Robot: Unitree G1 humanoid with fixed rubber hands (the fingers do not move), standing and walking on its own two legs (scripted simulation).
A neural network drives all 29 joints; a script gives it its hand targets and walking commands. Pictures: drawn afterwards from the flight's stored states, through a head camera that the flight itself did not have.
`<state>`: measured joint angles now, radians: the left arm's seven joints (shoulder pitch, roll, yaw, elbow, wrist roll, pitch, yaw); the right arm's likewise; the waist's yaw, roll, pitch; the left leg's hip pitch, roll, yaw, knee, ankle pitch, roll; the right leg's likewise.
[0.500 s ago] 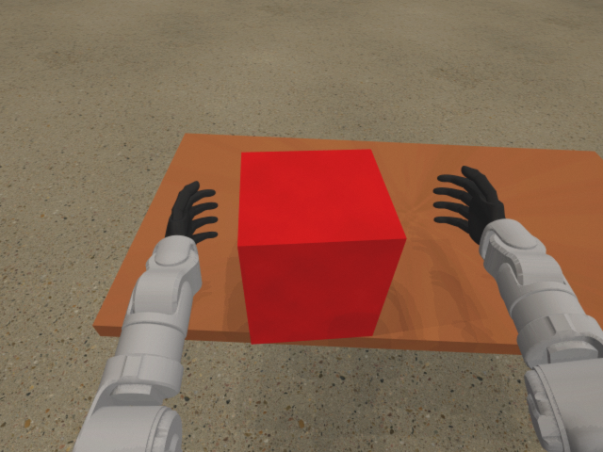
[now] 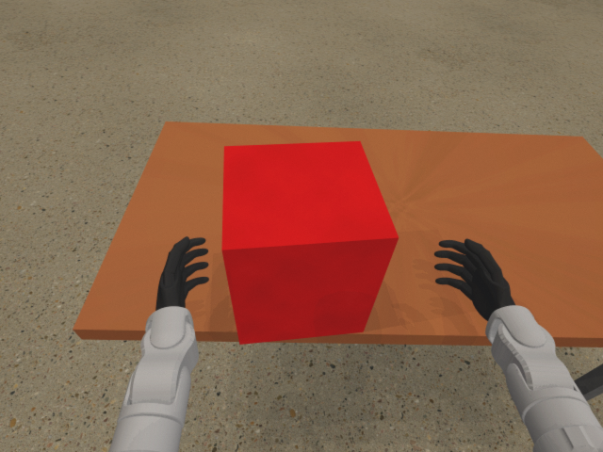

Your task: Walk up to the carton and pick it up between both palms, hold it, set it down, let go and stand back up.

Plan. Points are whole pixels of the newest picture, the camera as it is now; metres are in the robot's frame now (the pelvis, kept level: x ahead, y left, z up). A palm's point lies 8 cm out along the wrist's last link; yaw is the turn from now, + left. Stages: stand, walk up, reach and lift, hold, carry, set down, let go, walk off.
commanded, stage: set down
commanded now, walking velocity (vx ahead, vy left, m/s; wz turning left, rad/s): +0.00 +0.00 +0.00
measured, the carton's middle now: (298, 245) +0.43 +0.03 +0.02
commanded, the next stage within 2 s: let go in 1.58 s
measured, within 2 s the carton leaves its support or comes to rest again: neither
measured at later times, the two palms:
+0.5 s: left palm (178, 375) +0.23 +0.18 -0.02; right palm (489, 388) +0.23 -0.23 -0.01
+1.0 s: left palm (146, 406) +0.20 +0.22 -0.06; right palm (468, 414) +0.21 -0.21 -0.05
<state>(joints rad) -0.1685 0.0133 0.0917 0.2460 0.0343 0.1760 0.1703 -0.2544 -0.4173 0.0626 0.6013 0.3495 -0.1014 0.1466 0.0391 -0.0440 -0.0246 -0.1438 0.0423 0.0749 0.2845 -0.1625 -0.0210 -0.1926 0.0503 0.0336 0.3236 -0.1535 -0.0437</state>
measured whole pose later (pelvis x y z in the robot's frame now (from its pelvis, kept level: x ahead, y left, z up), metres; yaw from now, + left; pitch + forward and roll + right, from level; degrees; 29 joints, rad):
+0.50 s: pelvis +0.01 +0.01 +0.00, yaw +0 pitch +0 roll +0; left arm 0.10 0.02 -0.03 0.44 0.02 -0.11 0.19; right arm 0.07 -0.33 0.02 0.63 0.26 -0.27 0.16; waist 0.03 -0.03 -0.02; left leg -0.11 0.02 0.07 0.31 -0.19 -0.01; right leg -0.16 0.03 0.05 0.35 -0.18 -0.03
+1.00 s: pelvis +0.02 +0.02 +0.00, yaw +1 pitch -3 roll +0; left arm 0.20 0.09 0.00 0.46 0.02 0.01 0.09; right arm 0.15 -0.28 0.02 0.67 0.16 -0.22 0.10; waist 0.02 0.00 0.03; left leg -0.02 0.02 0.06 0.30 -0.22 0.00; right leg -0.04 0.03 0.03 0.28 -0.18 -0.02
